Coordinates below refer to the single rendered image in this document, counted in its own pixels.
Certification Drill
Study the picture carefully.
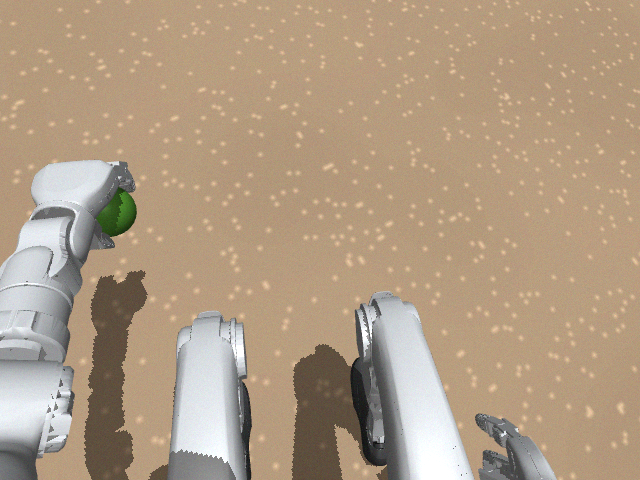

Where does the right robot foot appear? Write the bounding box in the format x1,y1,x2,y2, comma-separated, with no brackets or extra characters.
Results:
351,357,387,466

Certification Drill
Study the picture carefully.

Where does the ball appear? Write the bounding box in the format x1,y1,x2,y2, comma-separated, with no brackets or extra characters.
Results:
96,187,137,237

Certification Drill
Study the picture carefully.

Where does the left robot arm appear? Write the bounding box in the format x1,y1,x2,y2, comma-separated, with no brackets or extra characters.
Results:
0,201,96,480

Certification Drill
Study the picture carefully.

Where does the right robot hand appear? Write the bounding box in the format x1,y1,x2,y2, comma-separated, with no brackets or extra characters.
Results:
475,414,557,480

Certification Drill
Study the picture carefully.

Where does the left robot hand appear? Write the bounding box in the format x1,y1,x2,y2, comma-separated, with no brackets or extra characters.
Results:
31,160,135,250

